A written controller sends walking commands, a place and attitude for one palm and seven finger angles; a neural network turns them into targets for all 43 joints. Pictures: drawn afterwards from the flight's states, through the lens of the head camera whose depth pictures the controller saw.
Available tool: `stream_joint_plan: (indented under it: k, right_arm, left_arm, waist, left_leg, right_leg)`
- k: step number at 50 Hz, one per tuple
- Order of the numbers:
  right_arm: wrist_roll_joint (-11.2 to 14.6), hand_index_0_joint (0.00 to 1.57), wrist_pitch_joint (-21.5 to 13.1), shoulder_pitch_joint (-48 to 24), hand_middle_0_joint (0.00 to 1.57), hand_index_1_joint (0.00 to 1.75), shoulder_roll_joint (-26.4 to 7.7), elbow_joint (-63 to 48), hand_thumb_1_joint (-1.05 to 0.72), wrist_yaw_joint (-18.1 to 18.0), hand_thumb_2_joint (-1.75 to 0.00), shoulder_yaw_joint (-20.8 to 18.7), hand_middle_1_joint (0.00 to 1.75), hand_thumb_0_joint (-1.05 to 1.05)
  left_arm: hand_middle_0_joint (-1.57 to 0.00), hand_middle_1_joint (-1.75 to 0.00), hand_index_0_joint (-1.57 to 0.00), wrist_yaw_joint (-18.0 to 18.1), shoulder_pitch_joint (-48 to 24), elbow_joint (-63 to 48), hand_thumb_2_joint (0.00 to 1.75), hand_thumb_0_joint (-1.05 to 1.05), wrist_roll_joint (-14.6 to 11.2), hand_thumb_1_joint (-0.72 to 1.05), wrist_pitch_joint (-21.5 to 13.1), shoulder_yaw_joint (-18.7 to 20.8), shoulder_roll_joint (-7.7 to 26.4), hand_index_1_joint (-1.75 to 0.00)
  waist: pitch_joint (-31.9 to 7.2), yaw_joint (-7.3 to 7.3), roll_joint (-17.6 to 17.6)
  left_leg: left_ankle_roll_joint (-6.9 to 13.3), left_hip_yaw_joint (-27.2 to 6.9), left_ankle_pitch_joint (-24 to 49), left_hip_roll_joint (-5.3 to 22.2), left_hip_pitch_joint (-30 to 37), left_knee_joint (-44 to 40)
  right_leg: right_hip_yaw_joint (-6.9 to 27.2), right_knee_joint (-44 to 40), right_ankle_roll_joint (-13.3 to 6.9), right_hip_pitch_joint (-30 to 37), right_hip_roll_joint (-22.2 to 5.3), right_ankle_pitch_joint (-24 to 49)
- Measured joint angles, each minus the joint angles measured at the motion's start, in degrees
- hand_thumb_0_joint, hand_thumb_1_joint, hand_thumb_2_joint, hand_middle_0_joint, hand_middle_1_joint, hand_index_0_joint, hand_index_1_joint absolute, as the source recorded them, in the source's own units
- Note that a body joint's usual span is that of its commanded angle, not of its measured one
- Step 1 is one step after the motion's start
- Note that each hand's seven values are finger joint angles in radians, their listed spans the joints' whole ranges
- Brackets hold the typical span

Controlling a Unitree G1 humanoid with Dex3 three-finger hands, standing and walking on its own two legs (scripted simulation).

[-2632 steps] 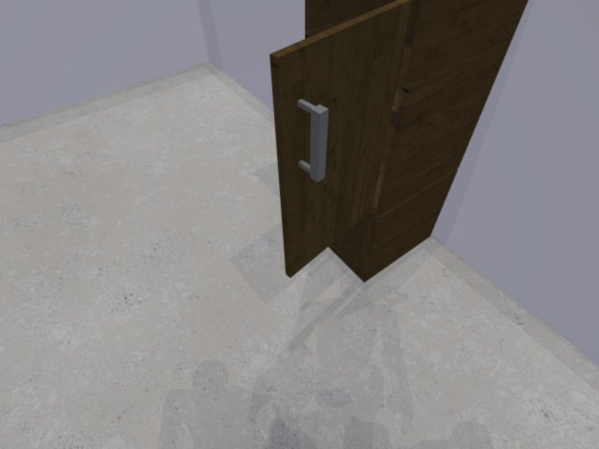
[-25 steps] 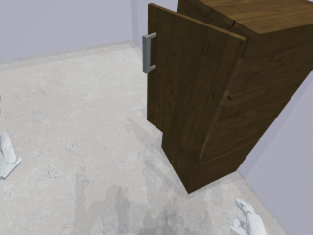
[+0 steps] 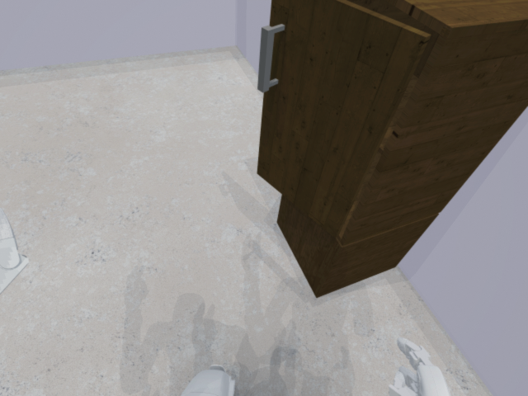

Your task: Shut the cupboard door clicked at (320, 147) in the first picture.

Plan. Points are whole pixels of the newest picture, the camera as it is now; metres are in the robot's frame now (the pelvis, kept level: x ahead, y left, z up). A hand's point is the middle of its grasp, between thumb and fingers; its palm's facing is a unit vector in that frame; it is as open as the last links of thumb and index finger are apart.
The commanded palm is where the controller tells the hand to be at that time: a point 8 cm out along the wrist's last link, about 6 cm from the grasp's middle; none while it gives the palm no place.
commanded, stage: step back with the hand held close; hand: left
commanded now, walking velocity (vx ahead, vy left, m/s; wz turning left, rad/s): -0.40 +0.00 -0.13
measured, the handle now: (271, 58) +0.80 +0.05 +0.11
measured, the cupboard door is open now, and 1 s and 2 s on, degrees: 21 21 21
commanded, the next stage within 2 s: stop stepping back and stand still in 0.02 s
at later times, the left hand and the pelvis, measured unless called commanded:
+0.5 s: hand out of the picture +0.12 +0.27 +0.19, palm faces +0.33 -0.88 -0.35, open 7.5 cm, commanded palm +0.06 +0.32 +0.20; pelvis -0.11 +0.03 +0.01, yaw -5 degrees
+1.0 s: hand out of the picture +0.07 +0.32 +0.20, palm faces +0.40 -0.81 -0.42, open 7.4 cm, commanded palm +0.04 +0.35 +0.20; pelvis -0.14 +0.06 +0.02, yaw -6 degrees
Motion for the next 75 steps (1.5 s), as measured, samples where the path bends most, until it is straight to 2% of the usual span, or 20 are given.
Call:
stream_joint_plan:
  k: [3, 6, 11, 15, 20, 23, 27, 30, 33, 36, 40, 41, 44, 48, 52, 56, 60, 63, 66, 75]
  right_arm:
    - [-0.2, 0.2, 0.9, -0.1, 0.21, 0.3, 0.2, 0.2, -0.9, 0.0, -0.9, 0.1, 0.3, 0.02]
    - [-0.4, 0.2, 0.4, -1.1, 0.21, 0.3, 0.5, -0.7, -0.9, -1.1, -0.9, 0.3, 0.3, 0.02]
    - [-0.7, 0.2, -1.9, -2.0, 0.21, 0.3, 2.9, -1.1, -0.9, -0.4, -0.9, 0.8, 0.3, 0.01]
    - [0.2, 0.2, -2.5, 0.5, 0.21, 0.3, 3.7, -2.2, -0.9, 0.5, -0.9, 2.7, 0.3, 0.01]
    - [-0.4, 0.21, -2.1, 0.5, 0.21, 0.3, 3.3, -2.5, -0.9, 0.4, -0.9, 4.0, 0.3, 0.01]
    - [-0.7, 0.21, -1.0, 0.8, 0.21, 0.3, 1.8, -0.7, -0.9, 0.0, -0.9, 3.4, 0.3, 0.01]
    - [-0.1, 0.21, 0.9, 4.5, 0.21, 0.3, 0.2, 1.1, -0.9, -1.0, -0.9, 2.3, 0.3, 0.01]
    - [0.1, 0.2, 1.2, 6.9, 0.21, 0.3, -1.2, 2.5, -0.9, -2.0, -0.9, 1.4, 0.3, 0.01]
    - [0.0, 0.2, 0.5, 6.5, 0.2, 0.3, -1.5, 3.4, -0.9, -2.7, -0.9, 1.0, 0.3, 0.02]
    - [-0.3, 0.2, -0.5, 6.0, 0.2, 0.3, 0.2, 3.2, -0.9, -2.0, -0.9, 1.5, 0.3, 0.02]
    - [-0.3, 0.2, -0.7, 5.6, 0.2, 0.3, 2.2, 0.4, -0.9, -0.3, -0.9, 2.8, 0.3, 0.02]
    - [-0.3, 0.2, -0.5, 5.5, 0.2, 0.3, 2.6, -0.9, -0.9, 0.1, -0.9, 3.0, 0.3, 0.02]
    - [-0.8, 0.2, 0.6, 3.5, 0.21, 0.3, 2.4, -0.4, -0.9, 0.7, -0.9, 2.9, 0.3, 0.01]
    - [-0.8, 0.2, 1.5, 4.8, 0.21, 0.3, 2.1, 2.5, -0.9, 0.1, -0.9, 2.5, 0.3, 0.01]
    - [-0.6, 0.2, 0.5, 6.2, 0.21, 0.3, 0.2, 3.1, -0.9, -1.5, -0.9, 1.7, 0.3, 0.02]
    - [-0.4, 0.2, -1.3, 5.4, 0.21, 0.3, -2.7, 2.5, -0.9, -2.4, -0.9, 0.8, 0.3, 0.02]
    - [-0.2, 0.2, -1.8, 2.0, 0.2, 0.3, -0.2, 1.6, -0.9, -1.7, -0.9, 1.2, 0.3, 0.02]
    - [-0.3, 0.2, -2.4, 1.1, 0.2, 0.3, 2.5, -0.3, -0.9, -0.5, -0.9, 2.5, 0.3, 0.02]
    - [-0.2, 0.2, -2.5, 0.5, 0.21, 0.3, 4.0, -1.9, -0.9, 0.8, -0.9, 3.6, 0.3, 0.01]
    - [0.8, 0.21, 0.5, 0.4, 0.21, 0.3, 2.3, -2.1, -0.9, 0.8, -0.9, 3.0, 0.3, 0.01]
  left_arm:
    - [-0.21, -0.31, -0.21, 0.0, 1.9, -2.0, 0.9, 0.02, 0.0, 0.88, 0.8, -2.2, -0.7, -0.3]
    - [-0.21, -0.31, -0.22, 0.0, -0.1, -2.6, 0.9, 0.02, 0.1, 0.88, 0.6, -1.7, 0.9, -0.3]
    - [-0.21, -0.31, -0.22, 0.2, -1.1, 1.2, 0.9, 0.02, -1.1, 0.88, 1.0, 1.5, 1.8, -0.3]
    - [-0.21, -0.31, -0.21, 0.6, 1.6, 0.5, 0.9, 0.02, -2.0, 0.88, 3.3, 0.7, 0.1, -0.3]
    - [-0.2, -0.3, -0.21, 0.4, -0.2, 0.9, 0.9, 0.02, -1.7, 0.89, 6.3, -3.0, -0.7, -0.3]
    - [-0.21, -0.31, -0.21, -0.1, -1.3, 1.7, 0.9, 0.02, -2.3, 0.88, 7.6, -5.1, -0.5, -0.3]
    - [-0.21, -0.31, -0.21, 0.1, 2.7, -0.4, 0.9, 0.02, -2.6, 0.88, 7.9, -3.9, 1.3, -0.3]
    - [-0.21, -0.31, -0.22, 0.7, 2.0, -0.4, 0.9, 0.02, -2.0, 0.88, 6.9, -2.2, 1.8, -0.3]
    - [-0.21, -0.31, -0.21, 1.5, -2.7, 3.4, 0.9, 0.02, -1.7, 0.88, 6.7, -0.6, 0.6, -0.3]
    - [-0.21, -0.31, -0.21, 1.3, -6.7, 7.3, 0.9, 0.02, -1.7, 0.88, 7.5, -0.6, 0.2, -0.3]
    - [-0.2, -0.3, -0.21, 0.4, -1.7, 4.7, 0.9, 0.02, -1.8, 0.89, 8.3, -1.9, 0.5, -0.3]
    - [-0.2, -0.3, -0.21, 0.2, 0.8, 2.6, 0.9, 0.02, -1.8, 0.89, 8.3, -1.9, 1.3, -0.3]
    - [-0.2, -0.3, -0.21, -1.0, 5.5, -2.1, 0.9, 0.02, -1.3, 0.89, 7.6, -2.9, 2.2, -0.3]
    - [-0.21, -0.31, -0.22, -0.5, 5.7, 0.6, 0.9, 0.02, -1.0, 0.88, 5.5, -2.7, 2.4, -0.3]
    - [-0.21, -0.31, -0.22, 1.4, 0.6, 6.8, 0.9, 0.01, -0.5, 0.88, 5.8, -2.0, -0.2, -0.3]
    - [-0.21, -0.31, -0.21, 2.8, -3.4, 7.2, 0.9, 0.02, -0.5, 0.88, 6.6, -3.8, -3.6, -0.3]
    - [-0.2, -0.3, -0.21, 2.1, -3.3, 5.2, 0.9, 0.02, -0.6, 0.89, 6.5, -3.8, -2.3, -0.3]
    - [-0.2, -0.3, -0.21, 1.1, -2.3, 3.3, 0.9, 0.02, -0.7, 0.89, 6.3, -2.4, 0.6, -0.3]
    - [-0.21, -0.31, -0.21, 0.4, -0.7, 1.0, 0.9, 0.02, -0.9, 0.89, 5.7, -0.7, 2.3, -0.3]
    - [-0.21, -0.31, -0.21, 0.1, 6.7, 0.2, 0.9, 0.02, -2.3, 0.88, 5.7, -1.0, 2.5, -0.3]
  waist:
    - [-2.2, 0.43, -1.7]
    - [-2.0, -0.15, -2.4]
    - [-2.4, 0.12, 0.3]
    - [-5.3, 0.53, 1.1]
    - [-5.3, 0.07, -1.3]
    - [-4.0, -1.15, 0.3]
    - [-6.5, -2.0, 0.1]
    - [-7.5, -2.07, -0.6]
    - [-6.5, -2.31, 0.0]
    - [-4.6, -3.02, 0.4]
    - [-4.0, -3.59, 0.5]
    - [-4.3, -3.45, -0.6]
    - [-3.5, -1.45, -1.4]
    - [-6.9, 0.11, -2.2]
    - [-8.9, 0.89, -1.6]
    - [-7.4, 0.67, 0.6]
    - [-4.1, -0.13, -1.9]
    - [-2.8, -1.24, -2.8]
    - [-1.8, -1.67, -1.8]
    - [-2.3, -2.17, 1.2]
  left_leg:
    - [-0.4, 0.4, -0.4, -1.2, 4.9, -0.5]
    - [2.3, 0.4, 7.2, -1.8, 6.9, -6.8]
    - [3.3, 0.5, 10.3, 1.4, 7.4, -11.5]
    - [2.8, 2.0, 12.9, 3.2, 8.2, -15.9]
    - [1.0, 4.5, 11.6, 1.5, 5.9, -16.5]
    - [-0.2, 3.2, 8.4, 1.6, 5.7, -13.8]
    - [-0.6, 2.4, 2.4, 1.1, 6.5, -7.0]
    - [1.9, 3.1, 5.5, 0.4, 7.3, -5.8]
    - [4.0, 3.8, 10.5, 0.2, 8.0, -7.6]
    - [2.6, 3.3, 12.1, -0.2, 10.4, -13.9]
    - [0.6, 4.5, 8.5, -0.4, 11.2, -19.8]
    - [-0.1, 5.4, 5.0, -1.3, 9.6, -18.1]
    - [-1.3, 3.9, -0.4, -2.2, 1.6, 1.7]
    - [-1.3, 2.3, 1.0, -1.0, 0.5, 12.9]
    - [0.1, 2.2, -0.3, 1.7, 7.5, 2.9]
    - [1.2, 2.0, 3.0, 2.7, 17.1, -13.1]
    - [0.1, 4.0, 2.4, 0.8, 18.7, -12.8]
    - [-0.2, 4.0, 2.8, 0.9, 19.3, -14.2]
    - [-0.7, 3.7, 2.6, 2.2, 18.6, -14.0]
    - [-1.1, 3.8, 2.3, 3.0, 16.9, -13.6]
  right_leg:
    - [1.2, -2.3, 1.0, -0.8, -1.4, 2.0]
    - [1.3, -0.8, 0.5, -3.1, -1.9, 2.4]
    - [-1.1, 13.8, -1.1, -2.7, 2.6, -9.1]
    - [-4.6, 1.1, -1.6, 7.6, 1.6, -10.4]
    - [-4.4, -13.9, -4.0, 15.4, -0.2, -5.5]
    - [-5.1, -11.9, -2.8, 15.3, 0.3, -3.3]
    - [-4.5, -7.8, -3.2, 15.5, 0.2, -6.8]
    - [-5.2, -2.7, -3.8, 14.9, -1.3, -10.9]
    - [-4.1, 7.1, -4.2, 10.3, -0.1, -15.5]
    - [-5.2, 11.1, -4.3, 7.4, 2.1, -14.8]
    - [-9.2, -2.1, -4.7, 10.5, 3.3, -14.0]
    - [-8.6, -6.9, -5.3, 11.7, 2.8, -14.5]
    - [-8.0, -8.8, -7.5, 9.6, 1.5, -0.1]
    - [-8.0, -10.2, -6.9, 9.9, 0.3, 0.0]
    - [-8.4, -10.9, -5.8, 9.7, -1.2, -0.1]
    - [-9.4, -6.2, -3.3, 8.3, -2.2, -2.7]
    - [-5.7, -1.7, -2.3, 6.8, -3.3, -4.1]
    - [-6.2, -3.9, -2.0, 7.0, -2.3, -2.2]
    - [-7.0, -8.2, -3.6, 8.2, -0.8, -0.5]
    - [-6.9, -8.8, -4.1, 6.9, 0.0, -0.4]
